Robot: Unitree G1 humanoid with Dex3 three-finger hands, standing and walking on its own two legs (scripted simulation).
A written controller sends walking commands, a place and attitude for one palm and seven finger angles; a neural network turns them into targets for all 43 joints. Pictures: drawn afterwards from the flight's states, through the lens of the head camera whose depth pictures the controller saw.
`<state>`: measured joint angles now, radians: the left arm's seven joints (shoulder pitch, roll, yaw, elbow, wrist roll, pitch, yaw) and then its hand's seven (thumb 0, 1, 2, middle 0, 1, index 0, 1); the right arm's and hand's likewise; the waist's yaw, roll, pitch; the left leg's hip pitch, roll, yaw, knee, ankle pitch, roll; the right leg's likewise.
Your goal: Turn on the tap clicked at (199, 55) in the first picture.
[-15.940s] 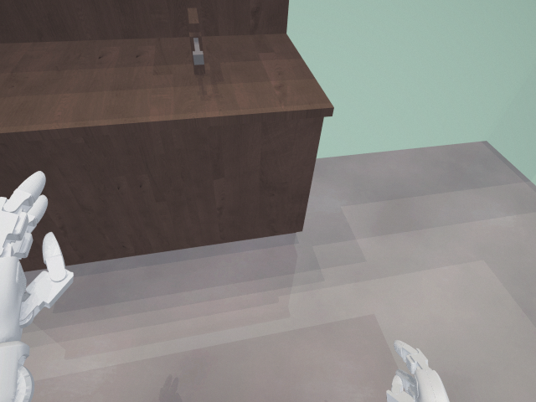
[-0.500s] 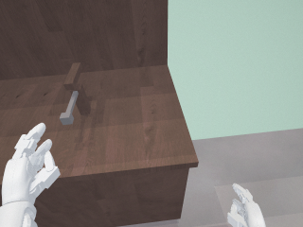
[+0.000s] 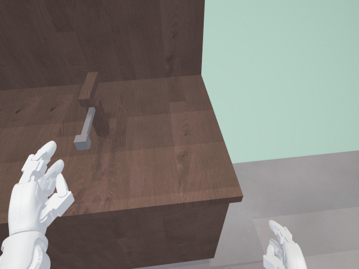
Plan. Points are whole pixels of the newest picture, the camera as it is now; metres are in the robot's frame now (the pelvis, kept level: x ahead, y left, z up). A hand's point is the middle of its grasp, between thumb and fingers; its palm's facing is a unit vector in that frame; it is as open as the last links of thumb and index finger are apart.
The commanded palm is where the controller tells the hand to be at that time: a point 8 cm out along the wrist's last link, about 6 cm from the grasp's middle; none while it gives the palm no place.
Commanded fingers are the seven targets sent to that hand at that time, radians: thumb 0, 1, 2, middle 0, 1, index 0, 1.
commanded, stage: reach beside the lever's end, fingers flat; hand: left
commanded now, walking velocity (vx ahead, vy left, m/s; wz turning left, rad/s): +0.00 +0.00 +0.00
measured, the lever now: (82, 142) +0.35 +0.29 +0.10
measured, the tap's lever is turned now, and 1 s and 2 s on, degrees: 0 0 0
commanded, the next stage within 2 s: none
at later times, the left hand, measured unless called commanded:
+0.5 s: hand (67, 181) +0.23 +0.25 +0.13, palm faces +0.46 -0.88 -0.11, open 7.5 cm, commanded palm +0.20 +0.30 +0.13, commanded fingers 0.00 0.90 0.90 -0.18 -0.24 -0.18 -0.24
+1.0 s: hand (69, 162) +0.28 +0.28 +0.11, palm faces +0.48 -0.87 -0.11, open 7.7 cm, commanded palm +0.25 +0.32 +0.11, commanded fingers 0.00 0.90 0.90 -0.16 -0.18 -0.16 -0.18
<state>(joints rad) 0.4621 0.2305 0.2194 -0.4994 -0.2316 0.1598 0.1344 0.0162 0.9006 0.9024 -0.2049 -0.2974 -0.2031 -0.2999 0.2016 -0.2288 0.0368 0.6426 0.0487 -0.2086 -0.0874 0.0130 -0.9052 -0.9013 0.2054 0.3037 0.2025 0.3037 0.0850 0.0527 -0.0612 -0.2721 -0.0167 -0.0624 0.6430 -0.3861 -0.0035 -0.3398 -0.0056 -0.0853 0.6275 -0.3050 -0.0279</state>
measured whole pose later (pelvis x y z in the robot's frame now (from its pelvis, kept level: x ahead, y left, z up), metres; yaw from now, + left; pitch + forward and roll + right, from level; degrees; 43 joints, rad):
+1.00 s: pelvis +0.00 +0.00 +0.01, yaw -1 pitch +2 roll +0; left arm 0.03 0.29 0.37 0.07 -0.22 0.04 0.08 0.02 0.90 0.90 -0.17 -0.20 -0.17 -0.20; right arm 0.17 -0.26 0.01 0.71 0.06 -0.15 -0.12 0.01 -0.91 -0.90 0.20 0.30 0.20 0.30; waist 0.05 0.04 -0.03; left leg -0.28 -0.01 -0.05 0.59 -0.35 0.00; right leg -0.35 0.01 -0.07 0.57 -0.26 -0.03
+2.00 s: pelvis -0.01 +0.02 +0.00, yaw -1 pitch +5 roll -1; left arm -0.13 0.33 0.43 0.36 -0.19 -0.13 0.03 0.02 0.90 0.90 -0.15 -0.15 -0.15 -0.15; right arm 0.23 -0.25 0.00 0.74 0.04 -0.11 -0.11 0.01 -0.91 -0.90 0.21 0.30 0.20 0.30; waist 0.02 0.03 -0.03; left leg -0.37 -0.02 -0.04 0.64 -0.36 0.02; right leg -0.42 0.00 -0.06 0.58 -0.25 -0.01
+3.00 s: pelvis -0.01 +0.01 +0.00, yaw -1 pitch +5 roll -1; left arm -0.15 0.29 0.38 0.36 -0.18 -0.15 0.07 0.02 0.90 0.90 -0.15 -0.15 -0.15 -0.15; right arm 0.20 -0.25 0.00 0.73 0.04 -0.09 -0.10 0.01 -0.91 -0.90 0.21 0.30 0.20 0.30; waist 0.02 0.04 -0.05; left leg -0.37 0.00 -0.04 0.65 -0.36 0.00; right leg -0.43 0.01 -0.07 0.60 -0.26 -0.03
